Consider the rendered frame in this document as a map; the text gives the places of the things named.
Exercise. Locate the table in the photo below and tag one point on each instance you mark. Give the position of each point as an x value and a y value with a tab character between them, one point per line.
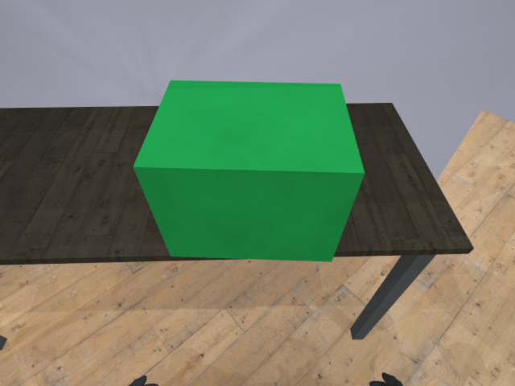
69	194

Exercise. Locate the carton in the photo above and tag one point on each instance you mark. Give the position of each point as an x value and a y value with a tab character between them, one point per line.
251	170

